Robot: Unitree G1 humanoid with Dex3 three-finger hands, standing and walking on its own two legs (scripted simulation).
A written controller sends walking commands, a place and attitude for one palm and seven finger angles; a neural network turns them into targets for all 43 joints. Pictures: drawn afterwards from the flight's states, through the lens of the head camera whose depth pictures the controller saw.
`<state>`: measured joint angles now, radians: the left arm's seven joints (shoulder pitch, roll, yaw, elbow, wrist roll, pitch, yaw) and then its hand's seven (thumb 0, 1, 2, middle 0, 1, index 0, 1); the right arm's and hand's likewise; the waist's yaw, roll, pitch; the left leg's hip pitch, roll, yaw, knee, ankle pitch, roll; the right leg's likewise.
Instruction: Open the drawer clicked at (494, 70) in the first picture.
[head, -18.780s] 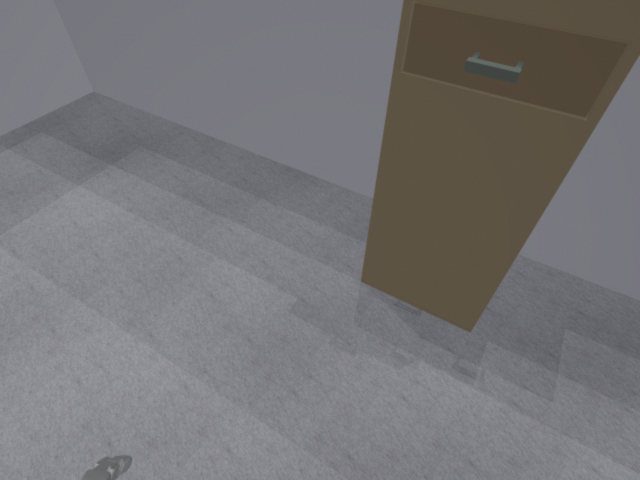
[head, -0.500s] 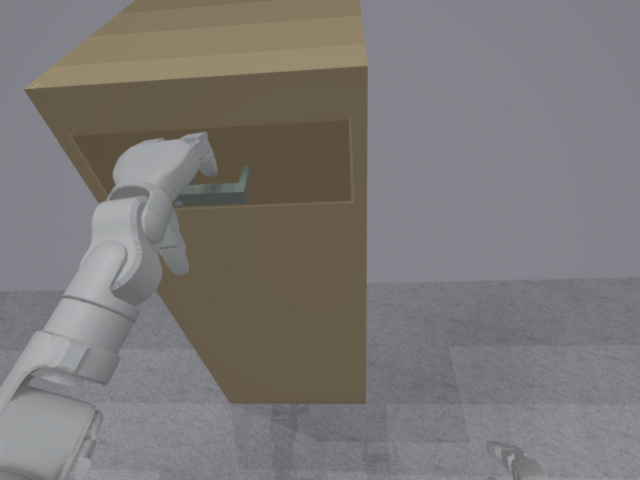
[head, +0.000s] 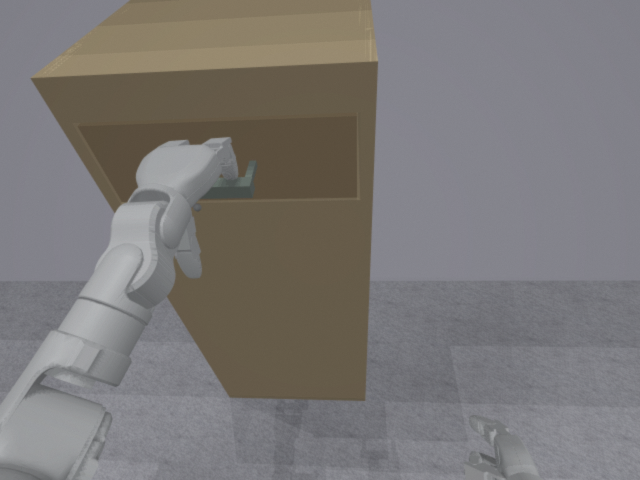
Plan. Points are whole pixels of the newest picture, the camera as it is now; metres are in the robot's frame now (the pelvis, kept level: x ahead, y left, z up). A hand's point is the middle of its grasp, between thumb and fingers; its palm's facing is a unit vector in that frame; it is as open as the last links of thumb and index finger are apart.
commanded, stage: lower the fingers behind the handle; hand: left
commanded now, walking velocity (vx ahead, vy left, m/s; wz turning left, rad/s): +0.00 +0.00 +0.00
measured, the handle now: (220, 178) +0.48 +0.18 +0.15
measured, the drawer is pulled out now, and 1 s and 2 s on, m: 0.00 0.00 0.00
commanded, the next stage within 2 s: close the thumb around the handle in 1.30 s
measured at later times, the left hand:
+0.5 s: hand (210, 207) +0.40 +0.17 +0.16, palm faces +0.07 -0.08 -0.99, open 13.8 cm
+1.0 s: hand (213, 212) +0.41 +0.17 +0.15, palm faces +0.11 -0.08 -0.99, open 14.1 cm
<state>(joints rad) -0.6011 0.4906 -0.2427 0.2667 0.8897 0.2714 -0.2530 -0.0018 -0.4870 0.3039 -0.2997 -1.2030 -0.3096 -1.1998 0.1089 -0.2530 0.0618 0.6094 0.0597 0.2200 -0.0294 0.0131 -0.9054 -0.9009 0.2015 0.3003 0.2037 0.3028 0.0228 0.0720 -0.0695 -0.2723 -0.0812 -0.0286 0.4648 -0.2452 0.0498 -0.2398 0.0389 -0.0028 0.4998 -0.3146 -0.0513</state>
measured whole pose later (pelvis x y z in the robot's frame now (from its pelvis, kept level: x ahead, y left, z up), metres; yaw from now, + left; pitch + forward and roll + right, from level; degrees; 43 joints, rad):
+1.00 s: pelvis +0.01 -0.01 -0.01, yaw -1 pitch +5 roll +1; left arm -0.50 0.43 -0.22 0.23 0.93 0.28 -0.05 0.00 -0.49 0.30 -0.22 -1.18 -0.26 -1.20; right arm 0.13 -0.27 0.03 0.62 0.06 0.24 -0.03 0.01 -0.91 -0.90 0.20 0.30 0.20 0.30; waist 0.03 0.07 -0.10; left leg -0.33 -0.06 -0.02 0.54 -0.30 0.04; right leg -0.29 0.06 0.00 0.56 -0.35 -0.06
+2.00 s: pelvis +0.01 +0.00 -0.01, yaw -1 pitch +6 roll +1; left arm -0.49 0.43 -0.21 0.22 0.92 0.28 -0.05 0.00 0.53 0.74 -0.26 -1.27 -0.25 -1.28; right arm 0.13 -0.26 0.03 0.62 0.06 0.24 -0.03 0.01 -0.91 -0.90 0.20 0.30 0.20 0.30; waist 0.02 0.07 -0.11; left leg -0.33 -0.07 -0.01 0.55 -0.31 0.04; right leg -0.30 0.06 0.01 0.56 -0.36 -0.06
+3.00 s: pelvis +0.01 -0.01 -0.01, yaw -1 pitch +4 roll +1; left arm -0.41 0.42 -0.22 0.12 0.90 0.31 -0.06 0.01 0.60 0.88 -0.20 -1.20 -0.22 -1.25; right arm 0.06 -0.24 0.06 0.62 0.05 0.23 -0.03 0.01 -0.91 -0.90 0.20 0.30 0.20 0.30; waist 0.04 0.07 -0.11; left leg -0.31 -0.06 -0.01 0.54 -0.30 0.04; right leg -0.28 0.06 0.01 0.56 -0.36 -0.06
